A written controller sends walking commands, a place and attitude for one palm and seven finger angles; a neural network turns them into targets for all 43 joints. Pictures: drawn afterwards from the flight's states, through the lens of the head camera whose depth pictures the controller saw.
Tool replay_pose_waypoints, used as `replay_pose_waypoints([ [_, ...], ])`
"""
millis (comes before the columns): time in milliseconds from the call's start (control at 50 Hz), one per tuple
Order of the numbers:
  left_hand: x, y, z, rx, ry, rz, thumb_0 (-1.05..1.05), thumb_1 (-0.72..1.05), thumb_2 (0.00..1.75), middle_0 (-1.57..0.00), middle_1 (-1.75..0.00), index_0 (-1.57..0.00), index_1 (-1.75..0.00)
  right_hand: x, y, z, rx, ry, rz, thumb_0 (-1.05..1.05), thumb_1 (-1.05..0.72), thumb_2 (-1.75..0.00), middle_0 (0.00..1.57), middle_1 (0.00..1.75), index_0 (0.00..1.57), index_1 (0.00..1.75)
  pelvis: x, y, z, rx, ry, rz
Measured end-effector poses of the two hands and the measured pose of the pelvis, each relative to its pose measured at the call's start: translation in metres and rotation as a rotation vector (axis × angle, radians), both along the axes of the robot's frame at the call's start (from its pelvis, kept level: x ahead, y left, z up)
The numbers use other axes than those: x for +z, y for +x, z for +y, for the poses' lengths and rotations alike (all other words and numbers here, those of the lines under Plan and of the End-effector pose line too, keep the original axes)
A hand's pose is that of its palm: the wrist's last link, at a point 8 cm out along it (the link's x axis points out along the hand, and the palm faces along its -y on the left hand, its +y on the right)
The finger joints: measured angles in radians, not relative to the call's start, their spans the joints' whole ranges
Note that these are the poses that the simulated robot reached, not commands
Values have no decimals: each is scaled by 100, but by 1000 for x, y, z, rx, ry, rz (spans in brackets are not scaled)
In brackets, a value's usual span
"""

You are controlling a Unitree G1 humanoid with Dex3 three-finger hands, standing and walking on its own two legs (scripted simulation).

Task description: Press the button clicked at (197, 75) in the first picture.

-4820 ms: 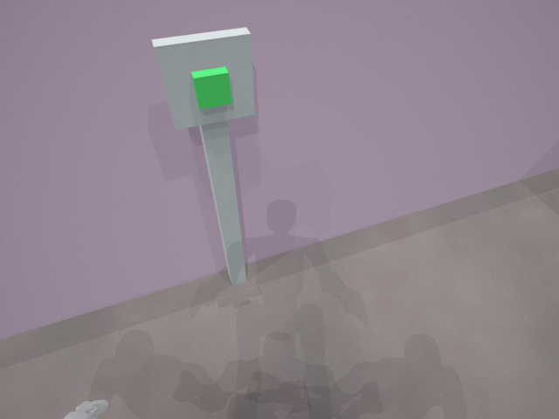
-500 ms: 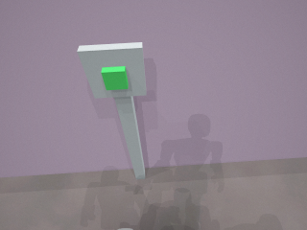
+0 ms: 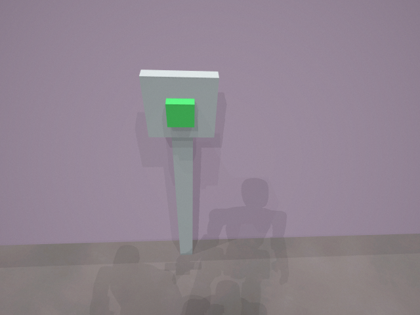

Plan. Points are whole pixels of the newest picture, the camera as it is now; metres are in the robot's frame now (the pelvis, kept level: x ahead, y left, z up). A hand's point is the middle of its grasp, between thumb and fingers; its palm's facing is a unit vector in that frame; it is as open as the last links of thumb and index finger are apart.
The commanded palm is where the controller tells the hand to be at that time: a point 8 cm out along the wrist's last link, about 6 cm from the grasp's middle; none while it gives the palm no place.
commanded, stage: come to a stop and stand still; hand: left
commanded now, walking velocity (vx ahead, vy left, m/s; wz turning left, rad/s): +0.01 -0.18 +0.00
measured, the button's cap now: (180, 112) +0.53 +0.11 +0.12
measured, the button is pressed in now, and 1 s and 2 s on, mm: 0 0 0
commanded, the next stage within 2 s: look again from close up in 0.32 s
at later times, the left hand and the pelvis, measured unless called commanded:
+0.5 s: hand out of the picture +0.00 +0.14 -0.17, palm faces +0.02 -0.99 -0.12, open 7.4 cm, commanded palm none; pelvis +0.02 +0.00 +0.01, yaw -2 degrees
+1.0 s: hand out of the picture +0.00 +0.17 -0.17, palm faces +0.01 -0.99 -0.15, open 7.4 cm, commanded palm none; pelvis +0.02 +0.02 +0.01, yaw -2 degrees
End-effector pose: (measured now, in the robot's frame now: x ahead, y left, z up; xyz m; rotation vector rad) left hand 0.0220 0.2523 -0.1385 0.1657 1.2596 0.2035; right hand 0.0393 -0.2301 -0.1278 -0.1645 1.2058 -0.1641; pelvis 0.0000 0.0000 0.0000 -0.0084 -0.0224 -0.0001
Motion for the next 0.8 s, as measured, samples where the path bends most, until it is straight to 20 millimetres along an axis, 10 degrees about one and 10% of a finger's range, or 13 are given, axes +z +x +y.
replay_pose_waypoints([
  [260, -7, -21, -45, -28, -93, 105, 1, 91, 90, -20, -30, -19, -30, -12, -65, 12, -110, 34, 194, 0, -91, -90, 20, 30, 20, 30, 3, 6, 0, -29, -5, -4],
  [800, -5, -28, -42, -10, -100, 156, 1, 91, 90, -20, -30, -19, -30, -11, -49, 40, -108, 65, 197, 1, -92, -90, 20, 30, 20, 30, 8, 20, 13, -36, -3, -4],
])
